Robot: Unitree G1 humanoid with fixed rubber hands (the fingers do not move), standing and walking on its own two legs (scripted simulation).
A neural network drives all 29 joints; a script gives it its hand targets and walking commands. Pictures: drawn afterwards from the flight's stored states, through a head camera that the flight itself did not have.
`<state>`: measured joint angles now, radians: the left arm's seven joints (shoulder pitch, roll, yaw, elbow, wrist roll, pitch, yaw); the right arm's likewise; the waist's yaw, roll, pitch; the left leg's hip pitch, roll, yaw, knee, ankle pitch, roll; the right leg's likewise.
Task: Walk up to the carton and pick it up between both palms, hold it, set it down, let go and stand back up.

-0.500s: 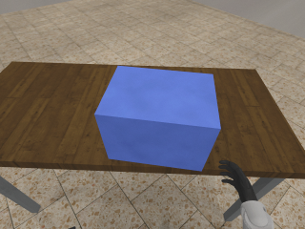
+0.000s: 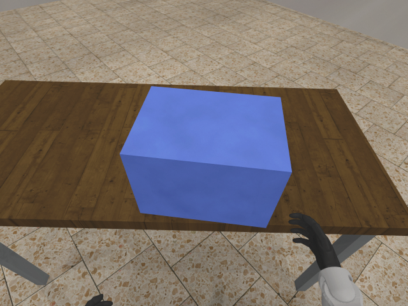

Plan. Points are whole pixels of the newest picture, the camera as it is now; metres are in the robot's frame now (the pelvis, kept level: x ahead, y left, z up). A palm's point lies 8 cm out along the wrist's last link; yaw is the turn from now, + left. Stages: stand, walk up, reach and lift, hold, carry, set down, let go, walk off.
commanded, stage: stand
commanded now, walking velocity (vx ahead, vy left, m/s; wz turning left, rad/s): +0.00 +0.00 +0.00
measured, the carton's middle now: (208, 156) +0.41 +0.02 +0.05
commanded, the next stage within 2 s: none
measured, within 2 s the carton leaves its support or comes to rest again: neither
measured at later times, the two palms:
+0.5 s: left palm out of the picture +0.08 +0.25 -0.11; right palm (323, 257) +0.22 -0.21 +0.00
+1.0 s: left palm out of the picture +0.10 +0.25 -0.11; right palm (324, 259) +0.22 -0.21 +0.00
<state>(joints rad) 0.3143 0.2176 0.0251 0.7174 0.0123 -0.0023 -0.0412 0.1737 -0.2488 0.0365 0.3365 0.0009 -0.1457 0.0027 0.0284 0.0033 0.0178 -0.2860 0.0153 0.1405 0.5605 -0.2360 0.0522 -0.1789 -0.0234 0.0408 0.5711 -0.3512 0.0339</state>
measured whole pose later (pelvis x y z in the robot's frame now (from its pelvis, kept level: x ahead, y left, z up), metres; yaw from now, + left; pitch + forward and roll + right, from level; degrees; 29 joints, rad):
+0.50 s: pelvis +0.00 +0.00 +0.00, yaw -2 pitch -2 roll +0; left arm 0.31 0.22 0.03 0.72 0.01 0.00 -0.04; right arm 0.16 -0.25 0.04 0.33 0.00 -0.14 0.00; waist 0.03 0.00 0.03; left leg -0.28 0.02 0.17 0.56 -0.25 0.06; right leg -0.19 -0.02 0.07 0.58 -0.35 0.04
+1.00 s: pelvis +0.01 +0.01 +0.00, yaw -4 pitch -2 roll +0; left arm 0.29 0.22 0.02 0.71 0.01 0.00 -0.04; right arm 0.16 -0.25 0.06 0.33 0.00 -0.13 0.00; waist 0.03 0.00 0.03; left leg -0.27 0.03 0.20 0.57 -0.26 0.06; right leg -0.19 -0.01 0.11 0.59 -0.36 0.04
